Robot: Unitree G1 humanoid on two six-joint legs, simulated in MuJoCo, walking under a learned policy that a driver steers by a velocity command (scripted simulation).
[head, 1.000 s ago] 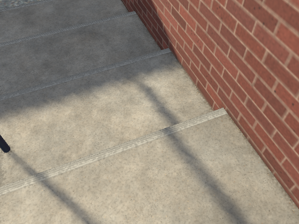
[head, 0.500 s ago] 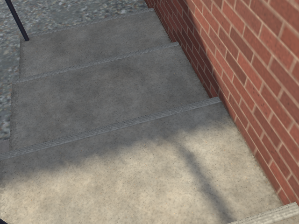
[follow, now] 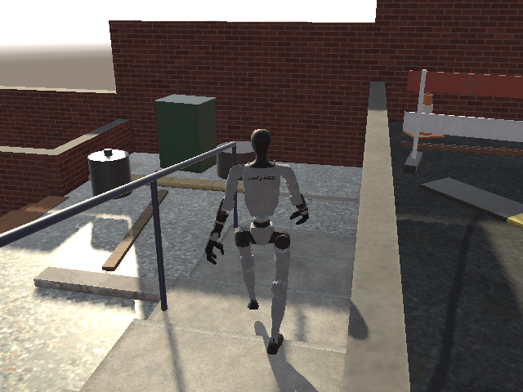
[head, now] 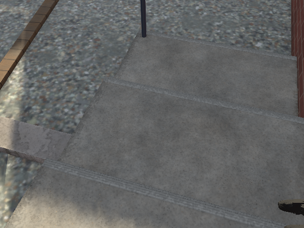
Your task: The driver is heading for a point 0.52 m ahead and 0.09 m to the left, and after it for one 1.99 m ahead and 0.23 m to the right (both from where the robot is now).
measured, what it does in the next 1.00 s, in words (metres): goes down: left foot 0.12 m lower, then right foot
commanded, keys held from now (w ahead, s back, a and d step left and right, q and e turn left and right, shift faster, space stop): w+q+shift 0.30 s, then e+shift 0.70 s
